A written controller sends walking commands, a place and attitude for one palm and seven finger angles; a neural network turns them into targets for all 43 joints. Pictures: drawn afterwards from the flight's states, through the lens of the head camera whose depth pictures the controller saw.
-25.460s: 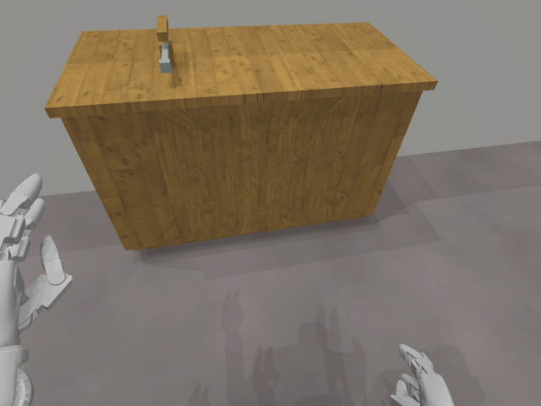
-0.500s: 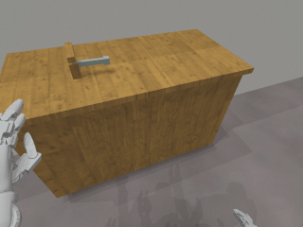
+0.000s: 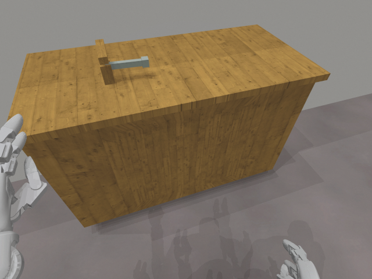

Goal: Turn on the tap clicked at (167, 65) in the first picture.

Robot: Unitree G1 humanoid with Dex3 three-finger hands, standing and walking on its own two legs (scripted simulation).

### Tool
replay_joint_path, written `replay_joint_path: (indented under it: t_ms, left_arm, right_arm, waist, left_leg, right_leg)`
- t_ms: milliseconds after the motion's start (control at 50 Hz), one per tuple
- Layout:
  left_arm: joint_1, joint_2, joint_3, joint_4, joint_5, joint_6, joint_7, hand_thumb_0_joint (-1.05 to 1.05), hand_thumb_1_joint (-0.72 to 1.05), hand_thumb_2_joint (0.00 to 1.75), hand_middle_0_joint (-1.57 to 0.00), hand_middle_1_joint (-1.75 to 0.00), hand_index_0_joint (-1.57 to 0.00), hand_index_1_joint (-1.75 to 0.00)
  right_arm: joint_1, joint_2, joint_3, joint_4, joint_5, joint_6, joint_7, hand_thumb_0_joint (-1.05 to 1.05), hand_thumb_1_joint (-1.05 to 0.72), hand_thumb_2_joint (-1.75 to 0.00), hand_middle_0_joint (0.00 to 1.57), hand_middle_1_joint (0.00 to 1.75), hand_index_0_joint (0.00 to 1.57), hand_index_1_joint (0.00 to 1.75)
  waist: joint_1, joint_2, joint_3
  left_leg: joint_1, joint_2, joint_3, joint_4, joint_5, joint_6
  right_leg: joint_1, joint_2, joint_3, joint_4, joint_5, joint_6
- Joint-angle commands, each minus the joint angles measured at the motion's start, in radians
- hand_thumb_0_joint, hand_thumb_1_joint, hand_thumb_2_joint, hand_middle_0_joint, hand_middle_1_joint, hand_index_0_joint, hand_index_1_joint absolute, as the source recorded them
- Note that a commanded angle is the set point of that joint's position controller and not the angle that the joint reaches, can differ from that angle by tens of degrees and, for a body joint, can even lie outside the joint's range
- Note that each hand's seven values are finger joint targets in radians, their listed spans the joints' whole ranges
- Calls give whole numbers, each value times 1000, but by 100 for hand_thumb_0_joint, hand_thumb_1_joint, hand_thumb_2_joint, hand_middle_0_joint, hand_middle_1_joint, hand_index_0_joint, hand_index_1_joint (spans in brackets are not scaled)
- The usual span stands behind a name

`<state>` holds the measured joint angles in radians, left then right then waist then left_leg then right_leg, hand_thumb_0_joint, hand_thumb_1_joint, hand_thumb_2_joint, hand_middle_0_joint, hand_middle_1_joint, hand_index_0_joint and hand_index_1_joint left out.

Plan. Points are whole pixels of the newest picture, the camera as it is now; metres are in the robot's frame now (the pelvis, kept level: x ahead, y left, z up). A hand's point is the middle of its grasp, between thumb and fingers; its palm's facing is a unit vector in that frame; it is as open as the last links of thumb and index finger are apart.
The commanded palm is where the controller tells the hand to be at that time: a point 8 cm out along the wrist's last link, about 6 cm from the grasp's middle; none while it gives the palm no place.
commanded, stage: stop stepping back and stand still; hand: left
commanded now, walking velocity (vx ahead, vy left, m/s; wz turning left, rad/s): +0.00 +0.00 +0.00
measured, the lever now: (145, 61) +0.78 +0.20 +0.08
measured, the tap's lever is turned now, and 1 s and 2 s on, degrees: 86 86 86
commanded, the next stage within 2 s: stand and check the lever's angle in 0.62 s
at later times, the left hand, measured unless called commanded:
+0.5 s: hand (40, 169) +0.25 +0.27 +0.17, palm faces +0.40 -0.84 -0.37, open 7.4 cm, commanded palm +0.19 +0.30 +0.19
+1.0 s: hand (34, 172) +0.25 +0.28 +0.16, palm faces +0.40 -0.84 -0.36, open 7.4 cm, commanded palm +0.19 +0.31 +0.19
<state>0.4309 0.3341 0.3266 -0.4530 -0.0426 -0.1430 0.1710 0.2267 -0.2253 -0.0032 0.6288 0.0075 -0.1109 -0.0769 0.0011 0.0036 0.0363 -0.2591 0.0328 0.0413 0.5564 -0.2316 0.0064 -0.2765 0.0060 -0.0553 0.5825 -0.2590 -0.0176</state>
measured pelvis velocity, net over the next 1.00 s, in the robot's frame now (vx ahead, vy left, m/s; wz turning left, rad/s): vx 0.03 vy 0.03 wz -0.01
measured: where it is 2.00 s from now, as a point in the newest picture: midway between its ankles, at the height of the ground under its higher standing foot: outside the picture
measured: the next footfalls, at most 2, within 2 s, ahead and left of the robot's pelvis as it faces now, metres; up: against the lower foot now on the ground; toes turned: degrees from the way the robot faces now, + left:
none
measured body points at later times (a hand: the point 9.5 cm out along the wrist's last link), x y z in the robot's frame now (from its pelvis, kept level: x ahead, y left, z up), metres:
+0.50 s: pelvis +0.03 +0.02 +0.01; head +0.05 +0.03 +0.46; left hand +0.22 +0.31 +0.19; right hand +0.22 -0.21 -0.06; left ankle +0.04 +0.13 -0.73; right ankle +0.04 -0.10 -0.73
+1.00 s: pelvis +0.03 +0.03 +0.01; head +0.05 +0.04 +0.46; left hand +0.22 +0.32 +0.18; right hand +0.20 -0.20 -0.07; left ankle +0.04 +0.13 -0.73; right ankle +0.04 -0.10 -0.73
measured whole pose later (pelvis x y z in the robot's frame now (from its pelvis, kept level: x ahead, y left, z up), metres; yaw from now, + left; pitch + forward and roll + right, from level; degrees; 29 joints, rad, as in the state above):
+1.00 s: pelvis +0.03 +0.03 +0.01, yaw +0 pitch +0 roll -1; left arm 0.47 0.33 0.32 -0.46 -0.05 -0.13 0.16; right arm 0.18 -0.21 0.01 0.60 0.00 -0.09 -0.07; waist 0.00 0.01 0.04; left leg -0.22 0.01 0.06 0.45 -0.22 0.03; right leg -0.20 0.00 -0.02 0.37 -0.17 0.01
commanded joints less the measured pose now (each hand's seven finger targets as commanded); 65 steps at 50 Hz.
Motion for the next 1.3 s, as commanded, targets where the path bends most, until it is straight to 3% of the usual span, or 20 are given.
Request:
replay_joint_path:
  t_ms: [0,20,40,80,100,140,220,300,720,900,1100,1200,1280]
  left_arm:
    - [-100,153,91,-221,27,-56,7,0,90,90,-20,-30,-20,-30]
    - [-103,170,103,-234,29,-60,7,0,90,90,-20,-30,-20,-30]
    - [-76,160,99,-219,25,-60,7,0,90,90,-20,-30,-20,-30]
    - [-57,161,98,-222,11,-58,3,0,90,90,-20,-30,-20,-30]
    - [-62,163,96,-239,6,-56,2,0,90,90,-20,-30,-20,-30]
    - [-56,158,92,-254,1,-50,2,0,90,90,-20,-30,-20,-30]
    - [-38,183,124,-255,-3,-48,6,0,90,90,-20,-30,-20,-30]
    - [-31,163,105,-254,-3,-50,5,0,90,90,-20,-30,-20,-30]
    - [-16,176,108,-258,-6,-55,9,0,90,90,-20,-30,-20,-30]
    - [-14,159,96,-209,-5,-56,7,0,90,90,-20,-30,-20,-30]
    - [-16,165,98,-256,-2,-66,10,0,90,90,-20,-30,-20,-30]
    - [3,158,98,-224,-5,-63,9,0,90,90,-20,-30,-20,-30]
    - [-8,156,95,-214,-5,-62,7,0,90,90,-20,-30,-20,-30]
  right_arm:
    - [-134,-91,-22,-168,1,-61,-1,0,-90,-90,20,30,20,30]
    - [-135,-93,-26,-168,-4,-68,-1,0,-90,-90,20,30,20,30]
    - [-127,-92,-29,-167,-7,-71,2,0,-90,-90,20,30,20,30]
    - [-112,-93,-43,-164,-10,-73,13,0,-90,-90,20,30,20,30]
    - [-109,-90,-47,-161,-6,-71,17,0,-90,-90,20,30,20,30]
    - [-111,-86,-43,-162,-5,-67,20,0,-90,-90,20,30,20,30]
    - [-141,-95,-41,-177,-11,-55,7,0,-90,-90,20,30,20,30]
    - [-146,-97,-38,-188,-8,-46,4,0,-90,-90,20,30,20,30]
    - [-154,-103,-42,-194,-14,-33,-1,0,-90,-90,20,30,20,30]
    - [-154,-100,-40,-190,-13,-26,-1,0,-90,-90,20,30,20,30]
    - [-151,-103,-42,-190,-13,-36,-3,0,-90,-90,20,30,20,30]
    - [-151,-101,-41,-188,-13,-35,-3,0,-90,-90,20,30,20,30]
    - [-154,-102,-41,-187,-12,-31,-3,0,-90,-90,20,30,20,30]
  waist:
    - [8,155,9]
    - [8,116,-7]
    - [10,34,-26]
    - [2,-97,-96]
    - [-3,-93,-125]
    - [-5,-31,-139]
    - [5,43,-136]
    - [10,64,-153]
    - [6,62,-158]
    - [7,27,-112]
    - [9,80,-149]
    - [8,41,-140]
    - [7,45,-132]
  left_leg:
    - [-182,138,-202,-329,-378,76]
    - [-148,107,-167,-282,-294,63]
    - [-109,78,-120,-201,-168,49]
    - [-23,13,-51,-36,-9,19]
    - [7,0,-36,5,19,11]
    - [31,6,-44,-37,63,5]
    - [86,53,-84,-143,183,17]
    - [89,73,-94,-174,255,19]
    - [75,48,-74,-193,189,3]
    - [30,36,-75,-216,44,7]
    - [52,42,-81,-217,117,5]
    - [51,43,-77,-214,104,4]
    - [44,43,-79,-224,81,4]
  right_leg:
    - [116,6,40,-56,-15,35]
    - [114,-3,58,-111,4,29]
    - [110,-26,91,-168,46,19]
    - [92,-112,225,-262,80,-16]
    - [91,-152,264,-279,109,-36]
    - [119,-160,242,-251,198,-48]
    - [113,-64,131,-193,222,-1]
    - [149,-37,88,-168,258,14]
    - [165,-41,90,-217,261,10]
    - [138,-39,103,-264,166,11]
    - [162,-30,82,-229,214,15]
    - [154,-33,86,-237,212,15]
    - [151,-33,87,-242,198,16]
